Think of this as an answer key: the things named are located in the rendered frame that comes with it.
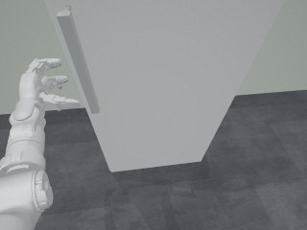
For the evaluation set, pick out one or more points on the left robot forearm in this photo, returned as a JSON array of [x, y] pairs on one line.
[[26, 144]]

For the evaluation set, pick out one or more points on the robot left hand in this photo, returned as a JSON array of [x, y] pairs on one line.
[[31, 86]]

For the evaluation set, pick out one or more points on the fridge door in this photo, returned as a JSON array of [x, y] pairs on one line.
[[165, 72]]

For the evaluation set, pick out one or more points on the left robot upper arm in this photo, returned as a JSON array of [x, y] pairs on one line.
[[23, 197]]

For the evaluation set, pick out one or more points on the handle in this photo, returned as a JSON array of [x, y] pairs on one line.
[[70, 34]]

